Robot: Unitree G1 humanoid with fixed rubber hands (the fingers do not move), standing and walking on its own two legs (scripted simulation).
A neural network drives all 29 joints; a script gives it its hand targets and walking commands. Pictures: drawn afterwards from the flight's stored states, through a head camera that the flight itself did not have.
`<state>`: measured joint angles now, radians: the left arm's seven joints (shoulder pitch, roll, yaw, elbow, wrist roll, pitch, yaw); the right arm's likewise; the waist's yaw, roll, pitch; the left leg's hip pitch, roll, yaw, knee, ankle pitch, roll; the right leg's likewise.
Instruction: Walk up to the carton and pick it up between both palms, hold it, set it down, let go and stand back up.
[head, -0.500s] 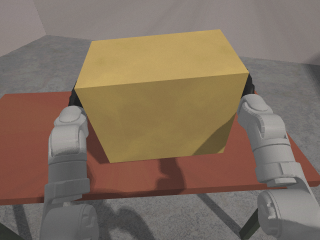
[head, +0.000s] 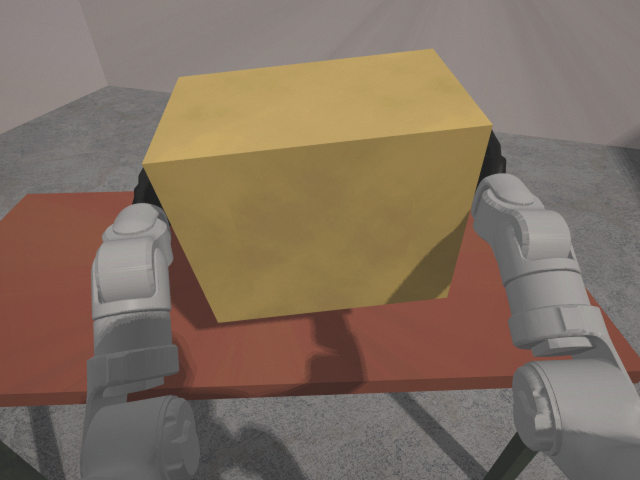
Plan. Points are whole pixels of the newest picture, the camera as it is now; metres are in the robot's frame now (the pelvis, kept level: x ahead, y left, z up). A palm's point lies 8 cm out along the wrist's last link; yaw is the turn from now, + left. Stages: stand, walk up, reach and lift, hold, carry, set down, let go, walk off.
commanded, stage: hold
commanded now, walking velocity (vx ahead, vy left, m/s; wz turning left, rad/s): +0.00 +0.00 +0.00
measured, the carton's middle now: (319, 193) +0.39 +0.00 +0.22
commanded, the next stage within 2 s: none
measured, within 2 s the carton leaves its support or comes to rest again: neither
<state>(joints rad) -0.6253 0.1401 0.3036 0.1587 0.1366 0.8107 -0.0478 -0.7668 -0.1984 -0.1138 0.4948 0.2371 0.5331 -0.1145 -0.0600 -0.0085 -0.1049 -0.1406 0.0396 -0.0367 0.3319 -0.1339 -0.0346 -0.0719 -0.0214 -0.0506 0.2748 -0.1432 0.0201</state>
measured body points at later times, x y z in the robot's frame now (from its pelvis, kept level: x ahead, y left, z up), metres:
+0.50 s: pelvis +0.00 +0.00 +0.00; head -0.07 +0.01 +0.44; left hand +0.36 +0.20 +0.23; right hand +0.38 -0.19 +0.25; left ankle +0.03 +0.14 -0.75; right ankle +0.01 -0.13 -0.75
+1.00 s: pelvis +0.00 -0.01 +0.00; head -0.06 +0.00 +0.45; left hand +0.36 +0.20 +0.23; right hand +0.38 -0.19 +0.25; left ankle +0.03 +0.14 -0.75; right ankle +0.01 -0.13 -0.75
